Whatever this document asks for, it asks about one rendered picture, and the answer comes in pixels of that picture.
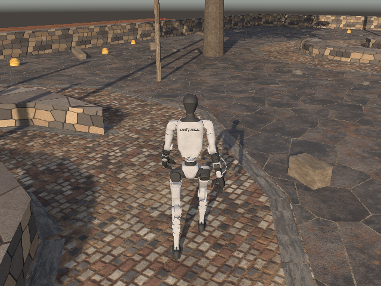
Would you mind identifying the robot left upper arm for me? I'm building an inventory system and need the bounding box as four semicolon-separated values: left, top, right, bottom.
164;120;178;151

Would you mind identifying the left robot thigh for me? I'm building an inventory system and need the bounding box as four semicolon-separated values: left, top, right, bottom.
170;167;182;217

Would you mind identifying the left robot hand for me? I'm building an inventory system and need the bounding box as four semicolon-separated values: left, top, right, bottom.
162;159;176;169

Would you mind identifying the right robot hand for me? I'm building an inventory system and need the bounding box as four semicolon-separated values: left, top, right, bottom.
211;176;225;195

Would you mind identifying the robot left forearm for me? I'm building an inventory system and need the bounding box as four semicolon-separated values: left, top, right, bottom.
162;142;170;161

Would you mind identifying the robot right forearm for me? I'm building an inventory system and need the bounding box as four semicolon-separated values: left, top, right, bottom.
211;146;223;178

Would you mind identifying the robot left foot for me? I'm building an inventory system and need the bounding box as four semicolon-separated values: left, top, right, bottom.
172;243;181;259

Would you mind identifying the robot right upper arm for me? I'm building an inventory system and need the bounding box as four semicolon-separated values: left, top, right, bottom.
202;120;217;154

